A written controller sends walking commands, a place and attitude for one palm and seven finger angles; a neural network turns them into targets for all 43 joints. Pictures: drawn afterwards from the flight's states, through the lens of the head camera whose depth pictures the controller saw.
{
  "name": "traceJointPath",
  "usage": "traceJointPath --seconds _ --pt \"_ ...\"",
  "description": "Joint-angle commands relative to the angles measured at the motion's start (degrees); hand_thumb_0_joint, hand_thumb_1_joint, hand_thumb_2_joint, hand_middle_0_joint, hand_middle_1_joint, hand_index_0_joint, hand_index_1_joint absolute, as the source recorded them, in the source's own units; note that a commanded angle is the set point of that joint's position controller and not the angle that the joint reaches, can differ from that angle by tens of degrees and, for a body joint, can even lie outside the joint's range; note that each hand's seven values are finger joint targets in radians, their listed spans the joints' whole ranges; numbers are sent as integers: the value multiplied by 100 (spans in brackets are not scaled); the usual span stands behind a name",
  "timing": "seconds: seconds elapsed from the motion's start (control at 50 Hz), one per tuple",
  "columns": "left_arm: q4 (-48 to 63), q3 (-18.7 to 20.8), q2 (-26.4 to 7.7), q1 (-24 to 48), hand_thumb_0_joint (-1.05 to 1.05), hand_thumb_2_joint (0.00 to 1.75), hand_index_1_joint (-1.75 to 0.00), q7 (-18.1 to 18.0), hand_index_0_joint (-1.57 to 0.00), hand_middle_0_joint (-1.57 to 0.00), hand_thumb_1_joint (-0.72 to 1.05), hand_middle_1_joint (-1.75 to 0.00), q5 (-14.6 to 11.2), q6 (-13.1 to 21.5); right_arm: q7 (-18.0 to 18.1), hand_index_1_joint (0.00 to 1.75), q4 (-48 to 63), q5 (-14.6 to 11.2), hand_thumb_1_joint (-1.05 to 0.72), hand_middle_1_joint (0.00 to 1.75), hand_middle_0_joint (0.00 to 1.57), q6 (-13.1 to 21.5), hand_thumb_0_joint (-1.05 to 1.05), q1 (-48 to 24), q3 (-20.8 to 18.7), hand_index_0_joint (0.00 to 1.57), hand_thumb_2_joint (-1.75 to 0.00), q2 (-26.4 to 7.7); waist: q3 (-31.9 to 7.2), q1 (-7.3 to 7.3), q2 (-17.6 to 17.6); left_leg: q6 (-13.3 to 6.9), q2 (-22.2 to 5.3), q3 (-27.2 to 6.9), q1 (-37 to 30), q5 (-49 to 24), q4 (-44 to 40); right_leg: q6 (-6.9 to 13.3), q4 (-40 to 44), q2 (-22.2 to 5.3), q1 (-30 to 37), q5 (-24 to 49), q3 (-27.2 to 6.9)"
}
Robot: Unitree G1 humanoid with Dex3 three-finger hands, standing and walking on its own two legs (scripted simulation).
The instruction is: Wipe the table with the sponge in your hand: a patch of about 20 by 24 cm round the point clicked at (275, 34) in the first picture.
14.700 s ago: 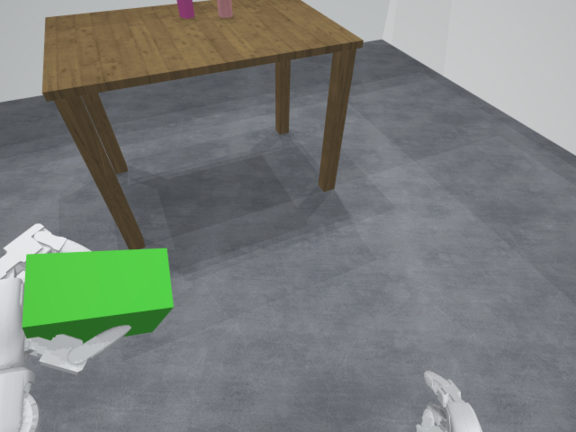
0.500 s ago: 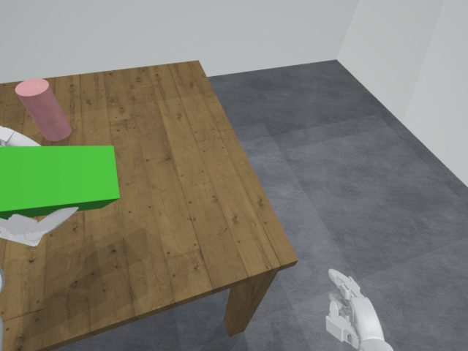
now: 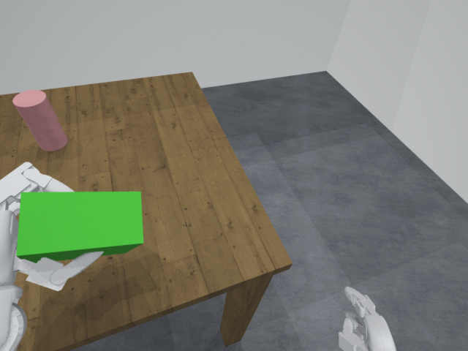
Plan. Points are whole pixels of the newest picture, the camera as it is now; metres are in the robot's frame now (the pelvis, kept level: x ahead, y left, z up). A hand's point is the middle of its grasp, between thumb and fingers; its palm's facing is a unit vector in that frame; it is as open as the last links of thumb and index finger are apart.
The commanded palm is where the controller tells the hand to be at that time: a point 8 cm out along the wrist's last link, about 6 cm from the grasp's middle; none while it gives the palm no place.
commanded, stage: look again from close up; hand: left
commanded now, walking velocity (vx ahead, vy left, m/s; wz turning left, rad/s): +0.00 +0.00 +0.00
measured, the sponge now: (100, 227) +0.24 +0.21 +0.14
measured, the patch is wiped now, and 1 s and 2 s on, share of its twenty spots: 0.00 0.00 0.00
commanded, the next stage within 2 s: turn the palm down, sponge in hand in 0.30 s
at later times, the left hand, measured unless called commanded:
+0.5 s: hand (28, 187) +0.25 +0.29 +0.18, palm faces +0.44 -0.78 -0.45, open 10.0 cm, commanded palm +0.17 +0.29 +0.18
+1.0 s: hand (71, 228) +0.22 +0.24 +0.15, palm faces +0.30 -0.60 -0.74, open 10.0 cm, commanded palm +0.17 +0.26 +0.20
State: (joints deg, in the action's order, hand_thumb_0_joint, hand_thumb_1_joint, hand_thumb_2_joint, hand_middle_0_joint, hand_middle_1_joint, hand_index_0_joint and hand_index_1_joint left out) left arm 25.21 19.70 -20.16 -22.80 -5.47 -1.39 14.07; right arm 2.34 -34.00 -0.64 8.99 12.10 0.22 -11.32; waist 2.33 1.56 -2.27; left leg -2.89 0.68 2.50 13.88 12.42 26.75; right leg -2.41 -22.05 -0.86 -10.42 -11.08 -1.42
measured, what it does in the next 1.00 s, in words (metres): shifts its weight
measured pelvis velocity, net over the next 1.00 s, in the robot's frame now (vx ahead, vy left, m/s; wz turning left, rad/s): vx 0.00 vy -0.06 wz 0.06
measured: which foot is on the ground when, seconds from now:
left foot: down 0.00-1.00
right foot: down 0.00-1.00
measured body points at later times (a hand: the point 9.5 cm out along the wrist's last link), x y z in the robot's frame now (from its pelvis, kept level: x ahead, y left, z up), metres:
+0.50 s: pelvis +0.01 +0.00 +0.00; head +0.03 +0.03 +0.44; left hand +0.23 +0.33 +0.21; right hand +0.19 -0.20 -0.08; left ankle +0.02 +0.08 -0.74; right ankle +0.00 -0.15 -0.74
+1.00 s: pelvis +0.00 -0.06 -0.01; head +0.01 -0.08 +0.44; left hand +0.20 +0.27 +0.19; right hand +0.22 -0.27 -0.10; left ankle +0.02 +0.08 -0.74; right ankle +0.00 -0.15 -0.74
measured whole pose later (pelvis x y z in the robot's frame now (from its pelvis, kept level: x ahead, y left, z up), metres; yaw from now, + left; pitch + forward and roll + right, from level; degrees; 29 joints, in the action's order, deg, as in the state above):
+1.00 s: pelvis +0.00 -0.06 -0.01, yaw +3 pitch +0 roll +0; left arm 17.1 18.5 -32.3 -13.1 2.6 9.5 -4.7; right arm 5.4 -34.2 -0.5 2.5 9.3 1.0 -14.8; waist 0.0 4.6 3.9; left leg 1.2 -1.2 -2.2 18.5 14.8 32.9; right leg 2.5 -32.7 1.5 -15.0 -18.1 3.8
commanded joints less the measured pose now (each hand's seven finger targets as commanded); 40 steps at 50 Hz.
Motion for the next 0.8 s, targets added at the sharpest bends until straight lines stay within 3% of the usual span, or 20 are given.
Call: traceJointPath --seconds 0.0,0.36,0.38,0.4,0.42,0.44,0.46,0.48,0.5,0.52,0.56,0.58,0.6,0.64,0.68,0.7,0.72,0.74,0.76,0.78 --pt "1243 695 -1017 332 0 130 -160 -111 -120 -120 10 -160 -107 266 65 30 918 -28 -90 30 20 263 0 -520 -281 20 -90 -728 -789 -16 512 157 -498 -576 -195 -498 -630 343 155 -238 337 793 -170" --pt "1494 601 -983 330 0 130 -160 -130 -120 -120 10 -160 -91 59 72 30 1009 -53 -90 30 20 85 0 -520 -263 20 -90 -725 -920 -17 552 167 -580 -544 -321 -932 -563 304 111 -282 584 1134 -51" --pt "3084 2094 -5198 5284 0 130 -160 -198 -120 -120 10 -160 97 860 480 30 1591 -384 -90 30 20 -138 0 233 625 20 -90 -1112 -934 -215 2585 1 -669 -811 812 884 -1055 -101 -973 364 1413 -318 181" --pt "42 1530 -2334 3678 0 130 -160 9 -120 -120 10 -160 729 -262 320 30 589 312 -90 30 20 114 0 -484 -122 20 -90 -531 -1113 155 1827 873 -354 -769 -771 -643 -630 483 -1273 480 -329 -65 510" --pt "-215 446 -1503 2657 0 130 -160 169 -120 -120 10 -160 230 -587 -9 30 756 188 -90 30 20 162 0 -426 -193 20 -90 -877 -1203 90 1417 1013 -346 -939 -1046 -1982 -536 501 -996 402 -756 -141 613" --pt "24 705 -1362 2426 0 130 -160 403 -120 -120 10 -160 32 -854 -42 30 604 121 -90 30 20 126 0 -528 -328 20 -90 -1052 -1671 268 1211 818 -348 -654 -1365 -2179 -267 452 -822 368 -702 233 502" --pt "167 541 -1354 2113 0 130 -160 596 -120 -120 10 -160 -173 -1161 -60 30 670 90 -90 30 20 102 0 -691 -286 20 -90 -1094 -1652 341 1259 680 -230 -481 -1249 -2086 -160 472 -648 279 -466 525 544" --pt "-277 219 -1006 1503 0 130 -160 716 -120 -120 10 -160 -187 -1566 -133 30 675 -21 -90 30 20 3 0 -886 -212 20 -90 -1057 -1247 298 930 652 -262 -511 -926 -1495 -198 454 -652 313 -541 422 606" --pt "486 24 -941 1447 0 130 -160 786 -120 -120 10 -160 -65 -1609 -202 30 810 -13 -90 30 20 -5 0 -987 -151 20 -90 -1004 -1041 326 728 558 -268 -479 -726 -1630 -251 475 -541 259 -376 741 693" --pt "802 53 -1175 1067 0 130 -160 792 -120 -120 10 -160 135 -1684 -247 30 857 16 -90 30 20 -55 0 -1035 -157 20 -90 -1040 -1039 340 823 478 -283 -456 -723 -1926 -211 470 -535 255 -349 864 681" --pt "1390 293 -1533 512 0 130 -160 730 -120 -120 10 -160 534 -1656 -293 30 1001 107 -90 30 20 -211 0 -1037 -166 20 -90 -1019 -1257 350 456 395 -314 -469 -604 -2092 -154 418 -629 283 -363 803 750" --pt "1580 798 -1980 567 0 130 -160 600 -120 -120 10 -160 546 -1627 -280 30 1033 73 -90 30 20 -313 0 -1214 -189 20 -90 -1070 -1426 348 453 328 -303 -424 -577 -1486 -147 404 -672 326 -392 547 676" --pt "2029 839 -2003 969 0 130 -160 507 -120 -120 10 -160 567 -1370 -247 30 1126 161 -90 30 20 -326 0 -1222 -139 20 -90 -905 -1428 323 462 356 -251 -434 -472 -1504 -134 427 -669 308 -396 532 731" --pt "1821 1191 -2128 833 0 130 -160 271 -120 -120 10 -160 402 -989 -148 30 1023 199 -90 30 20 -351 0 -1038 -207 20 -90 -903 -1419 286 468 309 -235 -403 -461 -1141 0 375 -709 345 -564 304 733" --pt "1539 1675 -2688 1197 0 130 -160 -39 -120 -120 10 -160 470 -851 -62 30 849 160 -90 30 20 -397 0 -952 -253 20 -90 -937 -1313 269 738 291 -221 -356 -327 -532 54 369 -653 334 -732 -84 607" --pt "1526 1135 -2146 1574 0 130 -160 -120 -120 -120 10 -160 534 -800 -44 30 906 144 -90 30 20 -382 0 -960 -204 20 -90 -755 -1284 227 962 286 -152 -329 -254 -480 74 392 -626 268 -732 -143 626" --pt "954 1257 -2265 1405 0 130 -160 -198 -120 -120 10 -160 599 -864 -3 30 744 124 -90 30 20 -370 0 -788 -260 20 -90 -837 -1033 163 992 285 -164 -304 -164 -311 122 382 -589 264 -842 -210 605" --pt "828 1083 -2201 1497 0 130 -160 -180 -120 -120 10 -160 630 -957 40 30 728 119 -90 30 20 -382 0 -784 -267 20 -90 -886 -1109 142 1010 247 -111 -270 -158 -263 161 374 -550 211 -807 -228 558" --pt "622 1080 -2369 1586 0 130 -160 -122 -120 -120 10 -160 692 -1102 97 30 722 99 -90 30 20 -399 0 -774 -279 20 -90 -942 -1115 141 1002 227 -91 -234 -105 -175 177 362 -504 175 -778 -303 515" --pt "245 1053 -2534 1715 0 130 -160 -56 -120 -120 10 -160 787 -1348 153 30 679 23 -90 30 20 -436 0 -861 -241 20 -90 -974 -847 110 1069 215 -58 -194 -6 170 140 356 -395 163 -897 -571 431"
